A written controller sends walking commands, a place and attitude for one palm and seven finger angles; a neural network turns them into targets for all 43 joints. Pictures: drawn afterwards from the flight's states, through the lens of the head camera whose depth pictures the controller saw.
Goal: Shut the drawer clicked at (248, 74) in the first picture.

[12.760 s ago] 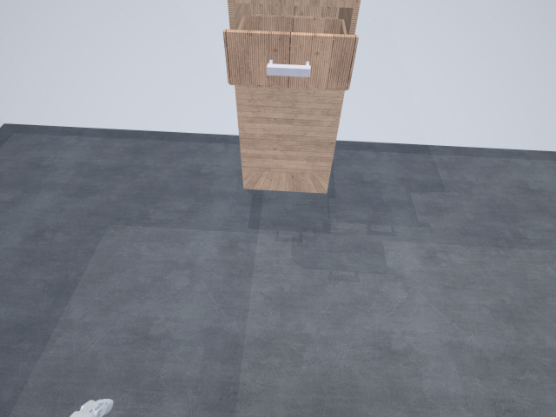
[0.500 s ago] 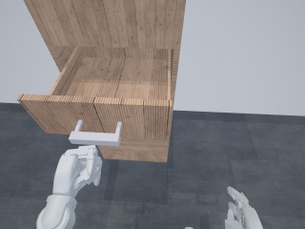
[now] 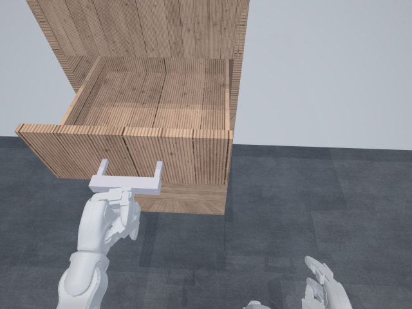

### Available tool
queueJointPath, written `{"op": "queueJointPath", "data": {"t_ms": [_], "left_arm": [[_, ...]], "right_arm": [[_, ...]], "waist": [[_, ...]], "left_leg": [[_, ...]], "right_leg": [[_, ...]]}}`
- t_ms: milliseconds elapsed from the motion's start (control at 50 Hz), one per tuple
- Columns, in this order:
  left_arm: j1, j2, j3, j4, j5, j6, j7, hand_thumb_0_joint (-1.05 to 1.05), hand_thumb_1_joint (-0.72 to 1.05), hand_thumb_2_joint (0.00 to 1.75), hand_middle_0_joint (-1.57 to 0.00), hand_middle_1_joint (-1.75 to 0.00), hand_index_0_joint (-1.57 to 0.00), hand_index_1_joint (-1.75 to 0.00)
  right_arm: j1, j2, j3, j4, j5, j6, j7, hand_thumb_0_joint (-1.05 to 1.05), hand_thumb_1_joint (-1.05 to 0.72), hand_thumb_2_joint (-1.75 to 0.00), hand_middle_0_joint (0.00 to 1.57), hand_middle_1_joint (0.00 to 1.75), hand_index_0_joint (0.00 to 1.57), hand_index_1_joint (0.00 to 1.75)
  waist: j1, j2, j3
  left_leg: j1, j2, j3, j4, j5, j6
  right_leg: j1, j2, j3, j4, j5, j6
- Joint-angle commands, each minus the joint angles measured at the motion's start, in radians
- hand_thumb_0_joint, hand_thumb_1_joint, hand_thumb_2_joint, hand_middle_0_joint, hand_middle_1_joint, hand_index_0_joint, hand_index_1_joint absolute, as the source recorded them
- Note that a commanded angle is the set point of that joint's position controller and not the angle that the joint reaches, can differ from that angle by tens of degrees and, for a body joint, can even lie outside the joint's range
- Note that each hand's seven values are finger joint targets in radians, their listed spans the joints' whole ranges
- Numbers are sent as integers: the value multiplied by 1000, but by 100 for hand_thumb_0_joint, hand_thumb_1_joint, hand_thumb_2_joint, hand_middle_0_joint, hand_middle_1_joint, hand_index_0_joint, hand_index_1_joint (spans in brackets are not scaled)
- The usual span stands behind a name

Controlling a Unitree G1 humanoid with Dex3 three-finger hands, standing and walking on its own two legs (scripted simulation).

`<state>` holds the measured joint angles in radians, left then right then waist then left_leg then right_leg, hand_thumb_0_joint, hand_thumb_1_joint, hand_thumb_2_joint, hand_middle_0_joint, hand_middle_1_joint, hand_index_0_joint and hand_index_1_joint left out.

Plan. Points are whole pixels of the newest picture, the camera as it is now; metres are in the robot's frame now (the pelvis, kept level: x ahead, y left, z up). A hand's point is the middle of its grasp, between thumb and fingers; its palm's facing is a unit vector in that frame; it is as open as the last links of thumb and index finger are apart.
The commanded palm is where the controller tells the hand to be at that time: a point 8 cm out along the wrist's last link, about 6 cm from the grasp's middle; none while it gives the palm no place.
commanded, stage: bring the fist close to the handle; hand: left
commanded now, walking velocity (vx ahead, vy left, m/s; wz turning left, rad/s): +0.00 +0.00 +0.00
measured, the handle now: (129, 175) +0.35 +0.17 +0.06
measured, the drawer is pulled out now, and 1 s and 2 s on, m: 0.24 0.16 0.03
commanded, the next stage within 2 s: push the drawer shut in 0.08 s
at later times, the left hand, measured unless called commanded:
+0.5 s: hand (139, 207) +0.29 +0.13 +0.06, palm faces -0.02 -1.00 -0.04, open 3.0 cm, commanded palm +0.28 +0.19 +0.06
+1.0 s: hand (147, 177) +0.35 +0.13 +0.06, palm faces -0.01 -1.00 -0.04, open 3.0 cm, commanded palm +0.34 +0.18 +0.06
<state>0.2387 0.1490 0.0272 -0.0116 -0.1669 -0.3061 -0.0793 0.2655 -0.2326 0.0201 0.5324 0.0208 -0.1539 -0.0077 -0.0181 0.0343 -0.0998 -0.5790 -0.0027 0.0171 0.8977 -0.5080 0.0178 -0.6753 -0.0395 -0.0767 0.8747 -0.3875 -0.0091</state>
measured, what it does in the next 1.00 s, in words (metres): stands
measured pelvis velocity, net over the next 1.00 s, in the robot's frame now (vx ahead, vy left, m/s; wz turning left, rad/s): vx -0.02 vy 0.00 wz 0.01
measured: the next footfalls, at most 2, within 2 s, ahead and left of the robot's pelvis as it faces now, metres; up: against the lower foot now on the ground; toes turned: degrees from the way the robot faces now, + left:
none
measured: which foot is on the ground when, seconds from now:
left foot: down 0.00-1.00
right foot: down 0.00-1.00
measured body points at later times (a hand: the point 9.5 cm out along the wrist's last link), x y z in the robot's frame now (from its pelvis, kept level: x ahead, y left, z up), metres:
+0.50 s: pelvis -0.01 +0.00 +0.00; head +0.05 -0.01 +0.44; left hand +0.28 +0.19 +0.06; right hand +0.15 -0.23 -0.10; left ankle -0.04 +0.11 -0.69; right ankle +0.03 -0.12 -0.69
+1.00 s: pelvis -0.02 +0.00 +0.00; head +0.05 -0.01 +0.45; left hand +0.34 +0.19 +0.06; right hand +0.10 -0.25 -0.11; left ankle -0.04 +0.11 -0.69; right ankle +0.03 -0.12 -0.69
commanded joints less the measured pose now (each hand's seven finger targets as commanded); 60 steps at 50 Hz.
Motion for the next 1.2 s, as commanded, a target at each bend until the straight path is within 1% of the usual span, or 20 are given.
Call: {"op": "queueJointPath", "data": {"t_ms": [0,80,140,200,280,340,420,480,520,600,640,660,740,800,820,900,920,1040,1120,1180], "left_arm": [[-115,79,31,-206,1,-65,-2,0,90,90,-140,-160,-140,-160],[-120,81,27,-241,4,-81,1,0,90,90,-140,-160,-140,-160],[-125,93,42,-236,-2,-86,7,0,90,90,-140,-160,-140,-160],[-245,85,23,-197,1,-84,9,0,90,90,-140,-160,-140,-160],[-341,75,3,-146,9,-66,10,0,90,90,-140,-160,-140,-160],[-328,101,43,-81,5,-41,7,0,90,90,-140,-160,-140,-160],[-455,110,42,-68,0,-38,11,0,90,90,-140,-160,-140,-160],[-512,90,28,-33,-2,-45,14,0,90,90,-140,-160,-140,-160],[-523,131,68,-6,-2,-52,18,0,90,90,-140,-160,-140,-160],[-574,117,61,29,-6,-65,8,0,90,90,-140,-160,-140,-160],[-631,127,67,49,-1,-68,13,0,90,90,-140,-160,-140,-160],[-648,111,51,61,-1,-68,13,0,90,90,-140,-160,-140,-160],[-725,150,94,156,-4,-75,18,0,90,90,-140,-160,-140,-160],[-780,140,83,176,-2,-85,13,0,90,90,-140,-160,-140,-160],[-794,161,97,195,0,-88,14,0,90,90,-140,-160,-140,-160],[-888,145,87,252,2,-96,10,0,90,90,-140,-160,-140,-160],[-899,165,99,279,7,-97,12,0,90,90,-140,-160,-140,-160],[-1005,152,97,368,15,-114,14,0,90,90,-140,-160,-140,-160],[-1027,198,144,441,18,-123,13,0,90,90,-140,-160,-140,-160],[-1046,184,144,462,16,-133,7,0,90,90,-140,-160,-140,-160]], "right_arm": [[-51,-126,-50,-161,3,-50,-7,0,-90,-90,20,30,20,30],[-57,-122,-49,-165,2,-53,-10,0,-90,-90,20,30,20,30],[-55,-123,-48,-161,1,-50,-13,0,-90,-90,20,30,20,30],[-64,-127,-44,-144,4,-50,-18,0,-90,-90,20,30,20,30],[-61,-131,-43,-133,6,-49,-20,0,-90,-90,20,30,20,30],[-52,-136,-45,-130,5,-37,-21,0,-90,-90,20,30,20,30],[-56,-137,-43,-113,9,-31,-27,0,-90,-90,20,30,20,30],[-55,-134,-40,-101,9,-31,-26,0,-90,-90,20,30,20,30],[-49,-141,-43,-92,8,-28,-27,0,-90,-90,20,30,20,30],[-49,-136,-42,-87,9,-23,-25,0,-90,-90,20,30,20,30],[-42,-138,-42,-77,9,-19,-24,0,-90,-90,20,30,20,30],[-40,-136,-42,-76,9,-19,-23,0,-90,-90,20,30,20,30],[-26,-147,-43,-58,9,-8,-26,0,-90,-90,20,30,20,30],[-24,-145,-45,-53,12,-4,-26,0,-90,-90,20,30,20,30],[-14,-150,-46,-47,10,-1,-26,0,-90,-90,20,30,20,30],[-4,-148,-46,-36,11,8,-25,0,-90,-90,20,30,20,30],[6,-152,-49,-30,11,11,-26,0,-90,-90,20,30,20,30],[41,-154,-52,-10,5,26,-19,0,-90,-90,20,30,20,30],[57,-158,-56,-4,3,40,-16,0,-90,-90,20,30,20,30],[71,-155,-58,-3,1,49,-11,0,-90,-90,20,30,20,30]], "waist": [[-7,-50,-180],[-2,-12,-208],[-5,-34,-221],[-33,-29,-171],[-33,-6,-191],[-19,-56,-244],[-42,-64,-225],[-41,-30,-220],[-38,-67,-232],[-30,-12,-255],[-40,-1,-258],[-42,-12,-259],[-52,-86,-233],[-53,-25,-251],[-55,-56,-256],[-61,-12,-269],[-69,-36,-267],[-76,-40,-308],[-68,-48,-313],[-67,-29,-340]], "left_leg": [[-20,-2,-27,-130,313,-16],[-4,-3,-30,-128,312,-15],[-11,-4,-30,-122,306,-13],[-28,-4,-38,-118,246,-13],[-12,-4,-48,-123,251,-16],[-15,-6,-40,-126,287,-12],[-18,-5,-40,-127,265,-10],[-7,-7,-41,-132,250,-12],[-22,-6,-41,-132,250,-10],[-5,-9,-35,-142,264,-15],[0,-8,-36,-143,260,-14],[1,-8,-38,-145,256,-15],[-41,-8,-35,-151,208,-8],[-15,-9,-30,-155,220,-11],[-23,-6,-36,-155,226,-9],[-12,-9,-31,-157,220,-12],[-14,-5,-35,-153,224,-10],[-6,-7,-35,-147,272,-9],[-28,-7,-28,-146,280,-8],[-16,-7,-21,-143,321,-10]], "right_leg": [[224,16,24,-88,243,-10],[224,15,25,-83,228,-14],[231,16,29,-85,227,-12],[177,17,29,-90,160,-9],[167,15,24,-85,152,-13],[224,15,31,-88,203,-11],[209,13,36,-100,185,-7],[195,12,36,-105,169,-9],[212,13,40,-107,167,-8],[229,11,45,-107,191,-12],[217,12,44,-107,182,-12],[218,12,44,-109,179,-12],[222,13,55,-129,136,-5],[217,12,53,-126,153,-10],[225,14,53,-124,156,-9],[213,16,54,-124,158,-10],[206,19,51,-120,157,-9],[213,25,51,-106,219,-10],[232,25,57,-106,240,-11],[243,26,58,-98,289,-12]]}}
